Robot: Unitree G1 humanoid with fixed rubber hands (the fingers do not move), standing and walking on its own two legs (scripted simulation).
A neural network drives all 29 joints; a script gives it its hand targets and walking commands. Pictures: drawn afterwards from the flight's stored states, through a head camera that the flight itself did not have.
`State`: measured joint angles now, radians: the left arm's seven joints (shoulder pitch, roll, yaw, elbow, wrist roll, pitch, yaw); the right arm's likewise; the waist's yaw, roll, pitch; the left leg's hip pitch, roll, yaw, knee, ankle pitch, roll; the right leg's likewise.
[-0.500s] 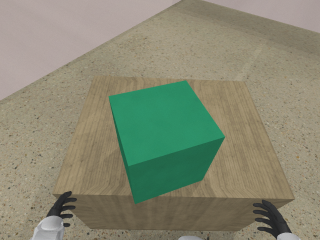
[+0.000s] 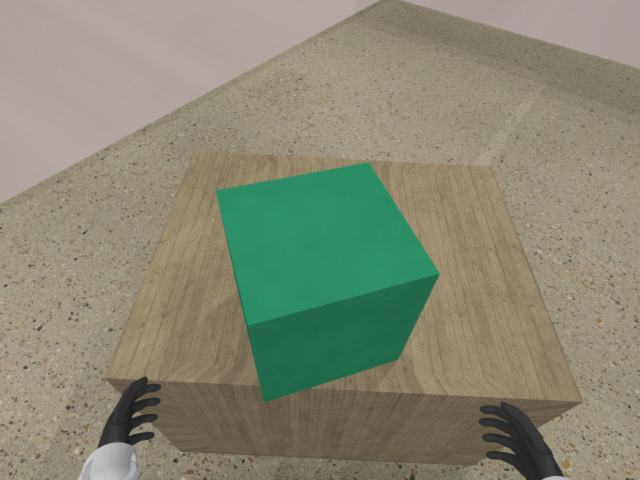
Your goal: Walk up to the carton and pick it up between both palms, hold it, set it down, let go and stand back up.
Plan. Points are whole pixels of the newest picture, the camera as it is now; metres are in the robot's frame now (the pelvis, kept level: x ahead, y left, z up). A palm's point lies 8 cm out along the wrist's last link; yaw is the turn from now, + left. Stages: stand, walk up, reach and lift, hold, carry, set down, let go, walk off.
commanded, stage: reach and lift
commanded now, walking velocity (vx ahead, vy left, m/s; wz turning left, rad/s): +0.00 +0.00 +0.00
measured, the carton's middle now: (316, 283) +0.42 +0.00 -0.06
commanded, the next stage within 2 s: none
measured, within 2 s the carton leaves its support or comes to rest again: neither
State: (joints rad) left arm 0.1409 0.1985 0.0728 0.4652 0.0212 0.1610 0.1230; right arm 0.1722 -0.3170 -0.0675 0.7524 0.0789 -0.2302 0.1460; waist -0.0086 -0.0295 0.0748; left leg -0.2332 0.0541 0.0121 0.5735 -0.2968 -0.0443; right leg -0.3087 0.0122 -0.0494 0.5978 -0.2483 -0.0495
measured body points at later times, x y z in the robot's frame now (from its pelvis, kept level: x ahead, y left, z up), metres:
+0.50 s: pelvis +0.04 +0.01 +0.01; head +0.05 +0.01 +0.46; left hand +0.21 +0.22 -0.05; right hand +0.21 -0.27 -0.06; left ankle +0.01 +0.16 -0.73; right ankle +0.05 -0.09 -0.73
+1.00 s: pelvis +0.05 +0.00 +0.00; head +0.04 +0.00 +0.45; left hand +0.22 +0.19 -0.03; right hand +0.22 -0.29 -0.04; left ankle +0.01 +0.16 -0.73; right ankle +0.05 -0.09 -0.73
